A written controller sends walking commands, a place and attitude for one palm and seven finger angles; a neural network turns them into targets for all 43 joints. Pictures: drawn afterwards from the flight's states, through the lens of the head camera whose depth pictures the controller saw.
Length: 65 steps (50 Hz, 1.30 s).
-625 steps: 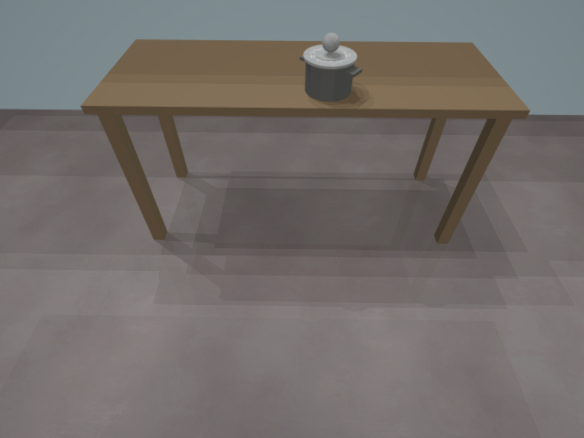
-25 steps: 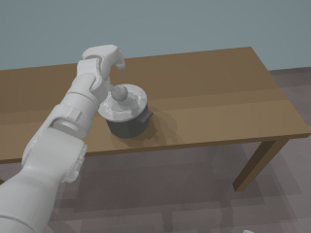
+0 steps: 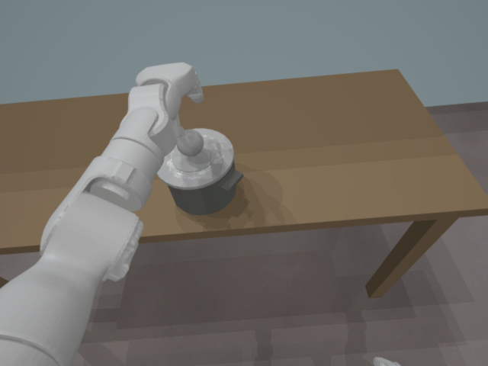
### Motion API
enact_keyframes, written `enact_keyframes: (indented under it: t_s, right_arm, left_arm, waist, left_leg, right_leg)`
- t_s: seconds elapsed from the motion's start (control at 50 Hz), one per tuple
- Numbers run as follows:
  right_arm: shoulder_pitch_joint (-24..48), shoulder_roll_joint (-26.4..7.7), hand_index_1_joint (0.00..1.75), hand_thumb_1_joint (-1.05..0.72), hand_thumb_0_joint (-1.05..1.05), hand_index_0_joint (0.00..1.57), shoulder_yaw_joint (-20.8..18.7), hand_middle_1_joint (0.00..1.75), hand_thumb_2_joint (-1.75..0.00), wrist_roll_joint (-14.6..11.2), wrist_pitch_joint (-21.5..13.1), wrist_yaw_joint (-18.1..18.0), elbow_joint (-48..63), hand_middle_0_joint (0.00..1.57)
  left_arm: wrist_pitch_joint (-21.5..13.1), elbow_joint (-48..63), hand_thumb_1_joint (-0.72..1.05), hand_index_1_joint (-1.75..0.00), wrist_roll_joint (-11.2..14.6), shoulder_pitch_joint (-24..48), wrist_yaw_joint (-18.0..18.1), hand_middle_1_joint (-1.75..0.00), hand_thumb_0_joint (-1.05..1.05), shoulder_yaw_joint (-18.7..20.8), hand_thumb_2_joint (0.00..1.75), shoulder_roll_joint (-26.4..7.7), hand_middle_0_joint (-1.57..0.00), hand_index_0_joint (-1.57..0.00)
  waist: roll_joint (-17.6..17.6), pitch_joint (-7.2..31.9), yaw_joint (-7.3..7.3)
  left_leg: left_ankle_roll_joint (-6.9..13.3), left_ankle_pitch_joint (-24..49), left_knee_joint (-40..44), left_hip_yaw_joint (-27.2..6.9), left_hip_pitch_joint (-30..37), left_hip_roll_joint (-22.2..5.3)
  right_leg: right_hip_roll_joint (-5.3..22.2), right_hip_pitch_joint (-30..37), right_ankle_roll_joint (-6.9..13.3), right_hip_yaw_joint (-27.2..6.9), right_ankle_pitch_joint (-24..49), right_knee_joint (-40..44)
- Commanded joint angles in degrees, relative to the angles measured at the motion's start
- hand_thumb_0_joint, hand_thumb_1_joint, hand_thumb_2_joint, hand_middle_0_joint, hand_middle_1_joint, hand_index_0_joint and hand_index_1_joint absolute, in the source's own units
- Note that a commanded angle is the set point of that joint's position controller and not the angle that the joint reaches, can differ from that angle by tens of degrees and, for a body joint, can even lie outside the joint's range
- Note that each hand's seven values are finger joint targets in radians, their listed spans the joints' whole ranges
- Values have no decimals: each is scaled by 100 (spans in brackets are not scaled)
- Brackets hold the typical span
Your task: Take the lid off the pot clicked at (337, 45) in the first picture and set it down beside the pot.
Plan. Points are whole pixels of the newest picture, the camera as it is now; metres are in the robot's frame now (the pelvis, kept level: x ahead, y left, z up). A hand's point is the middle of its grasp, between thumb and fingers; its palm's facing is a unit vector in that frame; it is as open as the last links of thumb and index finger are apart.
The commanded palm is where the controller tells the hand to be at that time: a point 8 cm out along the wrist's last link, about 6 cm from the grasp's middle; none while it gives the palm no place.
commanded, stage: lower the open fingers around the knob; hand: left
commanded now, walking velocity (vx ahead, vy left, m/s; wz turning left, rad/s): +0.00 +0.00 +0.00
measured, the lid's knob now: (190, 142) +0.51 +0.08 +0.07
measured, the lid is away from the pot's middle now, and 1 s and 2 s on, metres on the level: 0.00 0.00 0.01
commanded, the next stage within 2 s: close the fingers and squeeze the knob in 1.22 s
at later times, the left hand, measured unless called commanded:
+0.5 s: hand (174, 132) +0.48 +0.10 +0.13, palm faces -0.30 -0.05 -0.95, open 10.5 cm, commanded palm +0.48 +0.10 +0.19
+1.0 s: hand (185, 145) +0.47 +0.08 +0.10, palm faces -0.32 -0.03 -0.95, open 10.5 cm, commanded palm +0.48 +0.09 +0.15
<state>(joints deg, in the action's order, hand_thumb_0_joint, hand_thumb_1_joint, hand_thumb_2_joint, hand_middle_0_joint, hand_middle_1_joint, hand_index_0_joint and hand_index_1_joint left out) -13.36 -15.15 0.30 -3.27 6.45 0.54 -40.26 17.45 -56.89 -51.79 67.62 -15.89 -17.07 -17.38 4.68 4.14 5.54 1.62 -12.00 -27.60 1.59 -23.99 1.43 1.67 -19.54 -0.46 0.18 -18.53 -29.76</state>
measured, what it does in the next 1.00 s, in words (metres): stands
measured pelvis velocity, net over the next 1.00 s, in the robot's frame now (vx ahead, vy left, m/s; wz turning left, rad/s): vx -0.01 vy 0.00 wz -0.01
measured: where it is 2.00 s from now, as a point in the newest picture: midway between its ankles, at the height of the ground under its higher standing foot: outside the picture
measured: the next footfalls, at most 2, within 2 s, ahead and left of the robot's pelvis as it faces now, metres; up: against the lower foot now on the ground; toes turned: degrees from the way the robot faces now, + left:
none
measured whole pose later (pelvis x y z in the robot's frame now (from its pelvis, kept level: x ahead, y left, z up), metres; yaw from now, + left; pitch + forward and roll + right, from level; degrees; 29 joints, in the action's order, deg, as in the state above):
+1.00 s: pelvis -0.01 +0.00 +0.00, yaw -1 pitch +10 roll +0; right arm -14.8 -15.3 -0.9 -3.3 5.7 -0.2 -42.0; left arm 14.8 -61.9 -51.7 63.2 -10.1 -17.9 -15.7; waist 4.2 4.5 6.5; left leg 1.3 -12.5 -29.8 1.8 -27.0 0.6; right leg 0.9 -22.5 -0.2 -0.1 -18.5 -31.4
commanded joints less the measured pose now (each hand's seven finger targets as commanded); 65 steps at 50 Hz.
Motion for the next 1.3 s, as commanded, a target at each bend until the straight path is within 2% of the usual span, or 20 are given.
enact_keyframes:
  t_s: [0.0,0.06,0.12,0.16,0.2,0.28,0.36,0.48,0.52,0.6,0.66,0.68,0.74,0.82,0.88,0.94,0.98,1.08,1.2,1.28]
  right_arm:
    - [55,-758,30,-90,0,20,-227,30,-90,-25,-213,-86,697,20]
    - [7,-703,30,-90,0,20,-266,30,-90,-44,-228,-49,647,20]
    - [-23,-790,30,-90,0,20,-264,30,-90,-34,-172,-56,647,20]
    - [3,-721,30,-90,0,20,-273,30,-90,-55,-218,-71,673,20]
    - [-38,-760,30,-90,0,20,-287,30,-90,-43,-244,-92,645,20]
    - [-76,-727,30,-90,0,20,-281,30,-90,-33,-304,-111,631,20]
    - [-42,-763,30,-90,0,20,-267,30,-90,-65,-223,-94,549,20]
    - [-70,-743,30,-90,0,20,-297,30,-90,-40,-280,-130,591,20]
    - [-72,-714,30,-90,0,20,-300,30,-90,-40,-289,-109,592,20]
    - [-83,-774,30,-90,0,20,-307,30,-90,-42,-177,-77,521,20]
    - [-66,-739,30,-90,0,20,-314,30,-90,-39,-225,-103,557,20]
    - [-75,-696,30,-90,0,20,-322,30,-90,-33,-249,-105,597,20]
    - [-177,-765,30,-90,0,20,-313,30,-90,-43,-165,-98,416,20]
    - [-176,-746,30,-90,0,20,-315,30,-90,-36,-215,-117,406,20]
    - [-233,-746,30,-90,0,20,-333,30,-90,-19,-279,-147,422,20]
    - [-292,-737,30,-90,0,20,-340,30,-90,-26,-255,-143,339,20]
    - [-329,-790,30,-90,0,20,-344,30,-90,-6,-263,-164,348,20]
    - [-352,-742,30,-90,0,20,-351,30,-90,-31,-290,-190,387,20]
    - [-423,-798,30,-90,0,20,-367,30,-90,-24,-291,-188,377,20]
    - [-410,-753,30,-90,0,20,-408,30,-90,-35,-276,-137,389,20]
  left_arm:
    - [-36,1194,-38,-8,-89,3135,159,-8,0,540,150,-1494,-81,-81]
    - [-27,988,-38,-8,-116,2905,111,-8,0,149,150,-985,-81,-81]
    - [-8,1026,-38,-8,-17,2781,85,-8,0,480,150,-1323,-81,-81]
    - [-77,1249,-38,-8,-39,3021,92,-8,0,104,150,-936,-81,-81]
    - [-160,1202,-38,-8,-30,2929,132,-8,0,381,150,-1261,-81,-81]
    - [-230,1308,-38,-8,-38,3007,287,-8,0,432,150,-1308,-81,-81]
    - [-68,820,-38,-8,-87,2716,378,-8,0,291,150,-1144,-81,-81]
    - [-224,1133,-38,-8,-18,2948,387,-8,0,406,150,-1251,-81,-81]
    - [-301,1327,-38,-8,-49,2966,397,-8,0,257,150,-1117,-81,-81]
    - [-209,778,-38,-8,9,2494,421,-8,0,197,150,-900,-81,-81]
    - [-316,1260,-38,-8,-20,2854,496,-8,0,345,150,-1159,-81,-81]
    - [-391,1342,-38,-8,-7,2837,495,-8,0,227,150,-971,-81,-81]
    - [-227,635,-38,-8,-70,2441,613,-8,0,312,150,-1031,-81,-81]
    - [-256,682,-38,-8,-69,2728,706,-8,0,136,150,-832,-81,-81]
    - [-306,798,-38,-8,-9,2815,789,-8,0,435,150,-1100,-81,-81]
    - [-248,432,-38,-8,-115,2618,816,-8,0,43,150,-660,-81,-81]
    - [-261,430,-38,-8,-31,2561,870,-8,0,551,150,-1186,-81,-81]
    - [-300,564,-38,-8,-123,2656,877,-8,0,347,150,-1057,-81,-81]
    - [-347,603,-38,-8,-112,2414,803,-8,0,589,150,-1418,-81,-81]
    - [-407,680,-38,-8,-55,2231,704,-8,0,231,150,-897,-81,-81]
  waist:
    - [-929,2433,29]
    - [-712,2319,73]
    - [-1018,2184,31]
    - [-825,2225,114]
    - [-916,2213,90]
    - [-686,2413,54]
    - [-845,2070,100]
    - [-745,2420,132]
    - [-497,2564,134]
    - [-827,2104,158]
    - [-670,2496,141]
    - [-633,2543,140]
    - [-840,2057,151]
    - [-661,2221,227]
    - [-746,2433,183]
    - [-680,2248,272]
    - [-931,2328,182]
    - [-799,2411,237]
    - [-736,2497,187]
    - [-727,2364,225]
  left_leg:
    - [303,1884,-99,-88,1817,142]
    - [288,2089,-145,-164,2106,131]
    - [300,1795,-58,-84,1820,128]
    - [307,1779,-90,-109,2015,138]
    - [323,1651,-99,-108,1942,133]
    - [302,1758,-121,-132,2018,119]
    - [273,1516,-79,-79,1721,100]
    - [301,1705,-191,-110,1939,98]
    - [282,1894,-228,-128,2128,90]
    - [272,1644,-193,-69,1752,71]
    - [285,1759,-229,-88,1977,75]
    - [286,1907,-266,-124,2011,78]
    - [258,1550,-174,-104,1685,32]
    - [248,1438,-194,-126,1783,31]
    - [270,1497,-227,-116,1748,29]
    - [255,1457,-250,-70,1732,15]
    - [280,1424,-237,-50,1494,19]
    - [298,1532,-266,-9,1501,26]
    - [316,1605,-303,31,1490,49]
    - [316,1904,-357,2,1684,34]
  right_leg:
    - [-264,395,168,173,3011,265]
    - [-318,40,190,252,2776,248]
    - [-294,245,164,231,2789,313]
    - [-313,53,170,241,2648,321]
    - [-310,139,168,203,2618,353]
    - [-294,140,197,192,2628,308]
    - [-318,17,179,222,2476,298]
    - [-303,69,189,176,2647,282]
    - [-314,7,191,204,2729,221]
    - [-330,-131,177,232,2563,256]
    - [-318,16,180,192,2704,215]
    - [-316,-15,197,200,2723,209]
    - [-358,-215,188,248,2363,231]
    - [-356,-332,191,239,2195,205]
    - [-334,-139,186,181,2339,207]
    - [-372,-409,180,221,2251,191]
    - [-335,-78,169,151,2424,208]
    - [-340,-33,165,138,2615,195]
    - [-328,162,145,106,2907,204]
    - [-361,-53,164,188,2913,208]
